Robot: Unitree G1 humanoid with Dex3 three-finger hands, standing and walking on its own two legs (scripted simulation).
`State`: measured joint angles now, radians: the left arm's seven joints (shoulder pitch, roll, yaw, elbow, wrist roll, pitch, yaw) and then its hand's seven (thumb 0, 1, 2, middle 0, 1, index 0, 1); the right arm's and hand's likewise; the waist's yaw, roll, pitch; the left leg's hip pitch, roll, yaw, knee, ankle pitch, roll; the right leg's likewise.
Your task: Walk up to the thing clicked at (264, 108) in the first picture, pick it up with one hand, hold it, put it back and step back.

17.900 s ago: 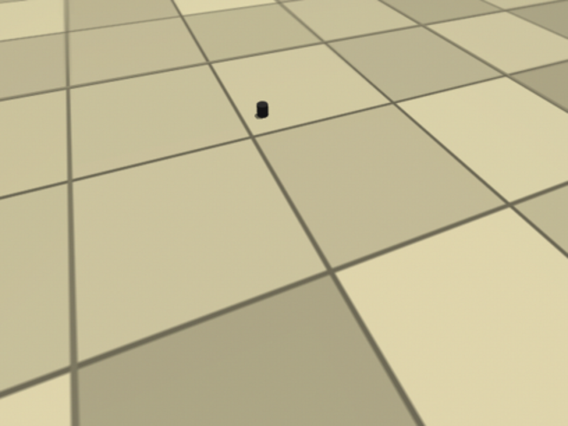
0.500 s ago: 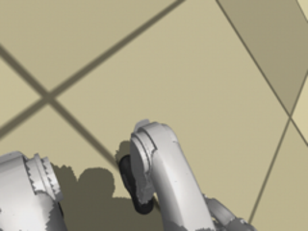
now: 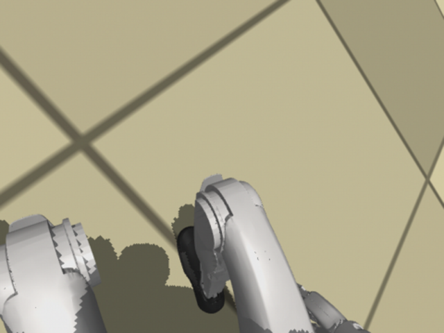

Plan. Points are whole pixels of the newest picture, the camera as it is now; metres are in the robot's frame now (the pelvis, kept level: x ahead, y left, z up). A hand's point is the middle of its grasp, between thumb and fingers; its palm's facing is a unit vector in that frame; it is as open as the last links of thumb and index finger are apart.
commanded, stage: settle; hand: left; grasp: from above
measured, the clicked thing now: out of the picture +0.44 +0.37 -0.26
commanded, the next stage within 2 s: lift in 0.60 s
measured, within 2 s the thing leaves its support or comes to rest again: neither
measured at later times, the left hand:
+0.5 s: hand out of the picture +0.41 +0.37 -0.15, palm faces -0.46 -0.15 -0.88, open 9.5 cm
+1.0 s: hand out of the picture +0.40 +0.37 -0.08, palm faces -0.46 -0.17 -0.87, open 9.5 cm
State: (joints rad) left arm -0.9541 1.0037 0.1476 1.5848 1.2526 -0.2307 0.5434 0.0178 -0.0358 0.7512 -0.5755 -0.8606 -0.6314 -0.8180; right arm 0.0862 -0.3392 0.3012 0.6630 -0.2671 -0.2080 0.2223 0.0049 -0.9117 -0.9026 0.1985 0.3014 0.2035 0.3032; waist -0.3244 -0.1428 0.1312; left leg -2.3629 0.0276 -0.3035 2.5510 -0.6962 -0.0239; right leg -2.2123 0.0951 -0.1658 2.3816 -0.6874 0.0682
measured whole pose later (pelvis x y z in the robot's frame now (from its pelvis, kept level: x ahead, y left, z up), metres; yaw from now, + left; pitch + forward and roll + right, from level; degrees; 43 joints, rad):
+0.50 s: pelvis +0.00 -0.01 +0.02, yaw +5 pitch +32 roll -11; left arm -0.90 0.82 0.08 1.30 1.17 -0.17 0.26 0.02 -0.03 0.74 -0.59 -0.85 -0.65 -0.82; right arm 0.11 -0.31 0.14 0.66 -0.14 -0.08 0.19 0.01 -0.91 -0.90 0.20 0.30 0.20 0.30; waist -0.22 -0.02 0.01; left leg -2.35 0.02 -0.21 2.44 -0.67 -0.02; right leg -2.21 0.06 -0.10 2.33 -0.70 0.06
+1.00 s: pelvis -0.01 -0.01 +0.06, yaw +7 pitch +33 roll -9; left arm -0.83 0.77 0.09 1.15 1.13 -0.14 0.13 0.02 -0.04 0.74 -0.60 -0.83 -0.67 -0.80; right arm 0.19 -0.29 0.08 0.67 -0.09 0.02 0.12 0.01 -0.92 -0.90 0.20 0.30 0.20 0.30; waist -0.20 0.02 -0.06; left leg -2.27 0.02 -0.16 2.31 -0.63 -0.01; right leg -2.15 0.04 -0.07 2.23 -0.67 0.05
